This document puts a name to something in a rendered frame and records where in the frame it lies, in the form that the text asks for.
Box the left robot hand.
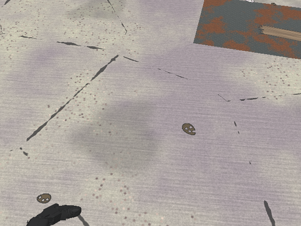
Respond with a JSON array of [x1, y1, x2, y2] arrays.
[[26, 203, 82, 226]]

